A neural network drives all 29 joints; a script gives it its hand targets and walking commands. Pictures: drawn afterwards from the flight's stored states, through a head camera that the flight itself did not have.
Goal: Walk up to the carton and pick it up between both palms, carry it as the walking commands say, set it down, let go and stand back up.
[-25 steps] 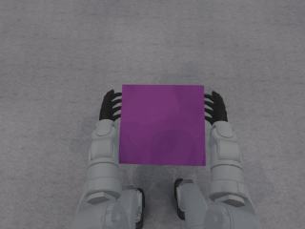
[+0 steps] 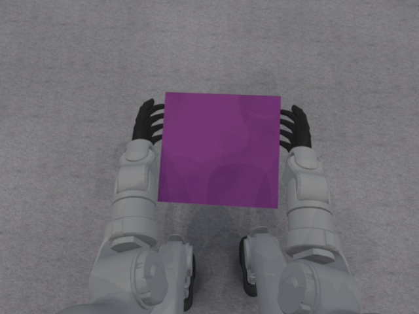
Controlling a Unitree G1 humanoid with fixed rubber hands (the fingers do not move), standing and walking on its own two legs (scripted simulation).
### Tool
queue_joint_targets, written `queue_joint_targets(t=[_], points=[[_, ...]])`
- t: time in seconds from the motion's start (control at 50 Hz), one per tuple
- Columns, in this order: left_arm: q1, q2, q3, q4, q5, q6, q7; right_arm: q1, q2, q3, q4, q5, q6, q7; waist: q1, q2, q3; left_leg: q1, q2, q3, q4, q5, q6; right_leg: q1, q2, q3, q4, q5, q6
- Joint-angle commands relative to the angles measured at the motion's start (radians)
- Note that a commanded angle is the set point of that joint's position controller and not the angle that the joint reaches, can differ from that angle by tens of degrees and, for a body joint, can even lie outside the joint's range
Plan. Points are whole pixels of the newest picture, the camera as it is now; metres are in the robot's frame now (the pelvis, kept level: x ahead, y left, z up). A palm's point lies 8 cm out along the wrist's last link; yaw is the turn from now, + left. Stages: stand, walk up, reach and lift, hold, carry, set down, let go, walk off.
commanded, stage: set down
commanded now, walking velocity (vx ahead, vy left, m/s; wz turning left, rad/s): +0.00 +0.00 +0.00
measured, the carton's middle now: (220, 155) +0.42 -0.02 -0.16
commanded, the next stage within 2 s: none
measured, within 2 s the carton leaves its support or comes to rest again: neither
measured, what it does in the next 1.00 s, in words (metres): lowers itself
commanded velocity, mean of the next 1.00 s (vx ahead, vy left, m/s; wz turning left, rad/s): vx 0.00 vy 0.00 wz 0.00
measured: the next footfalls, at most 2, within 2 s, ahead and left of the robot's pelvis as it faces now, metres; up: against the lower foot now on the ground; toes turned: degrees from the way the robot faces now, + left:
none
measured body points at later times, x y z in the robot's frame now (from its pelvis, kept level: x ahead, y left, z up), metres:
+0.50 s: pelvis -0.02 +0.01 -0.08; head +0.24 +0.00 +0.29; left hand +0.47 +0.13 -0.16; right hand +0.44 -0.16 -0.16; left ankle +0.05 +0.12 -0.58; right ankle +0.09 -0.12 -0.58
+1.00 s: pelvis -0.03 +0.01 -0.15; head +0.27 +0.00 +0.19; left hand +0.50 +0.13 -0.25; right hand +0.46 -0.17 -0.25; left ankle +0.05 +0.12 -0.58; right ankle +0.09 -0.12 -0.58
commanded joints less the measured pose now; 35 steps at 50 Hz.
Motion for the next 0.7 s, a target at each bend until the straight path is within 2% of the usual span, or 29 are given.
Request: queue_joint_targets(t=[0.0, 0.38, 0.68], points=[[-0.493, -0.917, -0.540, 0.140, -0.133, 0.001, -0.269, -0.577, 0.885, 0.605, 0.119, 0.159, -0.018, 0.280, -0.012, -0.016, -0.773, 0.222, -0.135, 0.022, -0.124, 0.193, 0.015, 0.575, 0.144, -0.023, -0.040, 0.231, 0.018], [-0.660, -0.890, -0.548, 0.162, -0.180, -0.007, -0.204, -0.749, 0.820, 0.573, 0.165, 0.206, -0.031, 0.259, -0.028, 0.006, -0.877, 0.106, -0.145, 0.035, 0.060, 0.187, -0.005, 0.316, 0.150, -0.067, 0.159, 0.192, 0.021], [-0.808, -0.850, -0.510, 0.209, -0.182, 0.003, -0.198, -0.908, 0.779, 0.513, 0.205, 0.206, -0.021, 0.253, -0.034, 0.016, -0.912, -0.023, -0.142, 0.060, 0.188, 0.146, -0.009, 0.177, 0.147, -0.095, 0.281, 0.147, 0.020]])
